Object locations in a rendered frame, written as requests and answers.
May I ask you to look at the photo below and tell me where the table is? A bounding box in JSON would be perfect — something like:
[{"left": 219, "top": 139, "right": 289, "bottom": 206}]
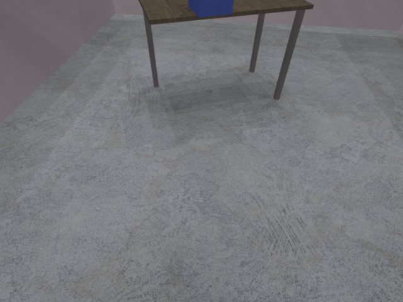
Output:
[{"left": 139, "top": 0, "right": 314, "bottom": 100}]

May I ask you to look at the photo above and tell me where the carton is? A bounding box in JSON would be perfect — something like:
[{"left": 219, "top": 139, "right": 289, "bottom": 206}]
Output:
[{"left": 188, "top": 0, "right": 234, "bottom": 18}]

